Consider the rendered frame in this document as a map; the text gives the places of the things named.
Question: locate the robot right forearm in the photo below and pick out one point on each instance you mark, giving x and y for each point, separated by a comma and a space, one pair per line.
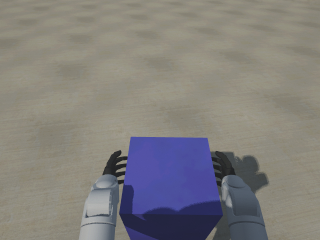
244, 215

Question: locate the robot left hand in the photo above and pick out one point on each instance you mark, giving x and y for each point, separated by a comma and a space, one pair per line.
111, 166

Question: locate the carton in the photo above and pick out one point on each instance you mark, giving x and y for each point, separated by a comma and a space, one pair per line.
170, 190

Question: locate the robot left forearm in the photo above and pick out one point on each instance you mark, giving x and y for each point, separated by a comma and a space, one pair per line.
99, 216

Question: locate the robot right hand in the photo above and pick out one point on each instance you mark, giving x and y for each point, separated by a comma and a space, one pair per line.
225, 168

